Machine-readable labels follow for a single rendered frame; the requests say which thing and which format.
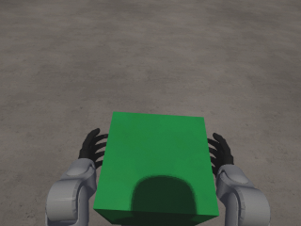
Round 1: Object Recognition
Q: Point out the right robot hand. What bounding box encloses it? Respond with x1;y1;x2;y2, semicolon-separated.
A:
207;133;234;178

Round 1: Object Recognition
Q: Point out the left robot forearm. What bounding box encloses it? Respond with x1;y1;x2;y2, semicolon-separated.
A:
45;158;97;226

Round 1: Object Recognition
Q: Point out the left robot hand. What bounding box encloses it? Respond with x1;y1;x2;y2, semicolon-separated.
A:
78;128;108;169

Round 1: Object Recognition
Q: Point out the carton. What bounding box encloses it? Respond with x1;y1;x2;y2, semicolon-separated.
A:
93;111;219;226

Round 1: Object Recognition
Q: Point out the right robot forearm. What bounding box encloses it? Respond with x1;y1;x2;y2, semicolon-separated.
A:
215;164;271;226

